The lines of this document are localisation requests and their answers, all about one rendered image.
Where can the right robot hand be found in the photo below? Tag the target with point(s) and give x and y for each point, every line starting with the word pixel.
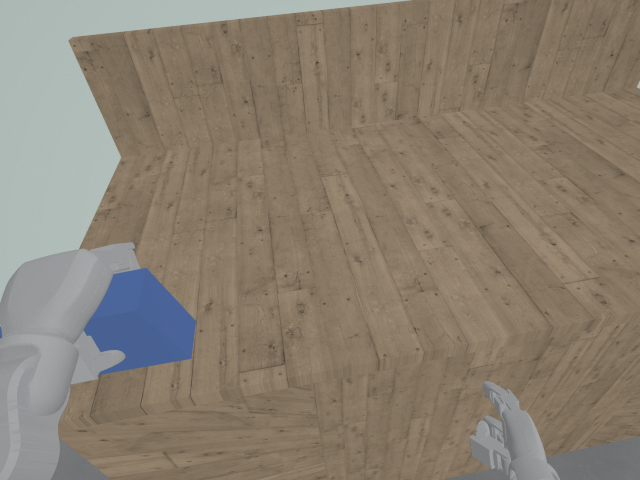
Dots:
pixel 515 437

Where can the table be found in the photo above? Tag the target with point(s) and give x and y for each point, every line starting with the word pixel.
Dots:
pixel 370 211

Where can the sponge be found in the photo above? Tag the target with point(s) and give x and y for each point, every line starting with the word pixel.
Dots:
pixel 139 317

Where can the left robot hand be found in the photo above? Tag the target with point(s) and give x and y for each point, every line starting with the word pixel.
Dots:
pixel 58 294

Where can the robot right forearm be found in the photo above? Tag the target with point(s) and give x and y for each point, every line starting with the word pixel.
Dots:
pixel 530 468

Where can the robot left forearm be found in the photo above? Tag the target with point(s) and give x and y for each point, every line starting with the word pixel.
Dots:
pixel 36 370

